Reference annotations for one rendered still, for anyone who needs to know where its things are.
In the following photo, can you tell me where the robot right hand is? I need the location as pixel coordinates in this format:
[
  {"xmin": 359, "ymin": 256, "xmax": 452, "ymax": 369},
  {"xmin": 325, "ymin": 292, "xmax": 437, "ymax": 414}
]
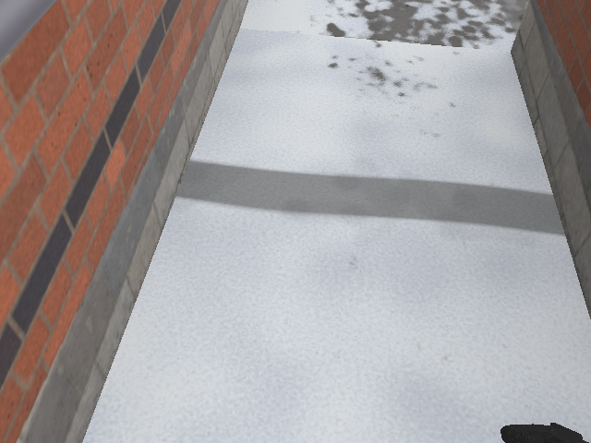
[{"xmin": 501, "ymin": 423, "xmax": 589, "ymax": 443}]

